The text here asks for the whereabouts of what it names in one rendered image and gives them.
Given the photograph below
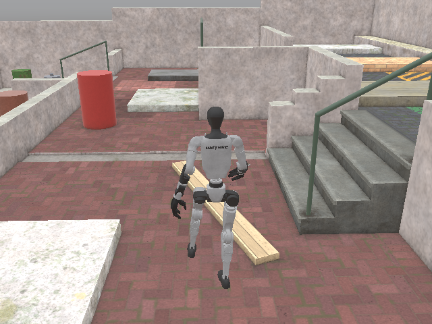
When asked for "right robot upper arm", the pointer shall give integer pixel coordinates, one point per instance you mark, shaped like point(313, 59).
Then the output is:
point(239, 150)

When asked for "robot right forearm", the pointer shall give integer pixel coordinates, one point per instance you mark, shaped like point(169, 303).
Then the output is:
point(241, 172)

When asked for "robot left hand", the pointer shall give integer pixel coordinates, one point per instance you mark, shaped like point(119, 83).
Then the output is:
point(174, 205)

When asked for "left robot upper arm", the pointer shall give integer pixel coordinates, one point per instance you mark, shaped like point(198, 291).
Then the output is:
point(194, 143)

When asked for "robot right hand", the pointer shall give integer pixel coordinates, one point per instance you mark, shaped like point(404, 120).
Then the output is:
point(233, 173)

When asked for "robot left forearm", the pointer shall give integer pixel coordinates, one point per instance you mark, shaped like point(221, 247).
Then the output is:
point(184, 178)

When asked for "robot right foot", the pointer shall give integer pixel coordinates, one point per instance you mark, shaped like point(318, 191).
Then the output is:
point(224, 282)

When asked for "robot right shin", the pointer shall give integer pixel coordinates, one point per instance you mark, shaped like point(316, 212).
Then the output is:
point(226, 256)

